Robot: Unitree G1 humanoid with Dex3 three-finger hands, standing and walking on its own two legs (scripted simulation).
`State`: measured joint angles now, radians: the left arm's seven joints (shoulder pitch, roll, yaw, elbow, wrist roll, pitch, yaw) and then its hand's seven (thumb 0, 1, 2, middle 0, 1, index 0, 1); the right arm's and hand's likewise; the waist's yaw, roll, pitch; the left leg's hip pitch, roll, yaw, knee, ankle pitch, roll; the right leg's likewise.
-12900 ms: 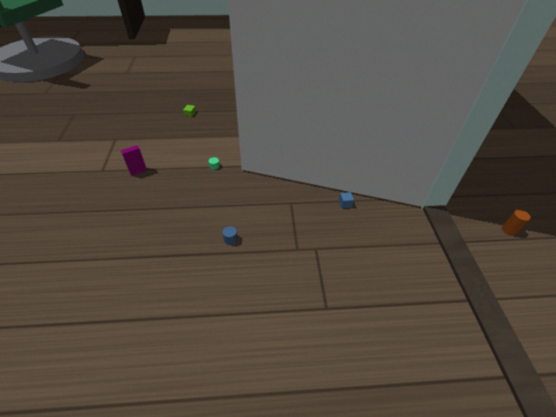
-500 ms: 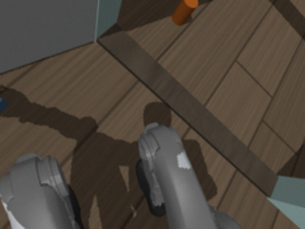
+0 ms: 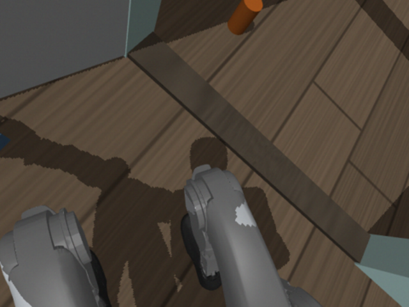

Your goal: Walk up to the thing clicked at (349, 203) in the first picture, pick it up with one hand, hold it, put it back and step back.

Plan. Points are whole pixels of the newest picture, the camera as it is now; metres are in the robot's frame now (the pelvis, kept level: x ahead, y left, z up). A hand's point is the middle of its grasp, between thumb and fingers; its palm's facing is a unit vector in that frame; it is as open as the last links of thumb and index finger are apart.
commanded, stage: rise first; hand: left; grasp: from above
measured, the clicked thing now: out of the picture +0.48 +0.34 -0.29
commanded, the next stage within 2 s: none
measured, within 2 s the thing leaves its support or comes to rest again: neither
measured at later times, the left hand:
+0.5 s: hand out of the picture +0.44 +0.36 -0.18, palm faces -0.21 -0.35 -0.91, open 13.8 cm
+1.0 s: hand out of the picture +0.44 +0.36 -0.18, palm faces -0.22 -0.35 -0.91, open 13.9 cm
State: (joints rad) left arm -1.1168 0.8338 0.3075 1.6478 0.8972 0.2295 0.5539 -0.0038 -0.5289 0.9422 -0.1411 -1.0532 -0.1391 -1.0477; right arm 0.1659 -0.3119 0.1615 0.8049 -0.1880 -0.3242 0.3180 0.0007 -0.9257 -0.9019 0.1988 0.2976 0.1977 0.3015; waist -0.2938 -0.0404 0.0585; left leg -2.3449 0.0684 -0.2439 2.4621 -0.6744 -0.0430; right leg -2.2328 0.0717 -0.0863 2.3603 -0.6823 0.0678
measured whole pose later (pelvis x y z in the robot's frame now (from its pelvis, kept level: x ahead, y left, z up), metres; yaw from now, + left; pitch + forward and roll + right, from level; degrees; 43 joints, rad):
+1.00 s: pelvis +0.00 +0.00 +0.00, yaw +0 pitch +31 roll -10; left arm -1.12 0.84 0.29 1.67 0.90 0.22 0.57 0.00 -0.51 0.93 -0.14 -1.05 -0.14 -1.04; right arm 0.16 -0.31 0.16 0.80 -0.19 -0.34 0.32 0.00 -0.92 -0.90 0.20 0.30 0.20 0.30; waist -0.30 -0.05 0.06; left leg -2.33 0.07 -0.24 2.45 -0.68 -0.05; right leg -2.22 0.07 -0.09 2.35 -0.69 0.07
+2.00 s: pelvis +0.00 +0.00 +0.00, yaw +0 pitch +31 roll -10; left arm -1.13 0.86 0.30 1.69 0.90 0.22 0.56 0.00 -0.48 0.90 -0.15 -1.04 -0.16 -1.02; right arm 0.16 -0.32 0.17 0.80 -0.19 -0.34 0.33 0.00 -0.92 -0.90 0.20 0.30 0.20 0.30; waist -0.31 -0.04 0.07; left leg -2.34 0.07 -0.25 2.45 -0.68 -0.04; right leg -2.22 0.07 -0.09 2.35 -0.69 0.07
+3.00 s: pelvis +0.00 +0.00 +0.01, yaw +0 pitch +31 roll -11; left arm -1.24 0.88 0.24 1.76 0.90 0.24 0.61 0.00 -0.52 0.94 -0.14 -1.05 -0.14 -1.05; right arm 0.17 -0.32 0.19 0.81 -0.21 -0.36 0.33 0.00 -0.92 -0.90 0.20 0.30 0.20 0.30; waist -0.35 -0.07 0.09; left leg -2.33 0.06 -0.25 2.45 -0.68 -0.05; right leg -2.22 0.07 -0.10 2.34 -0.68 0.07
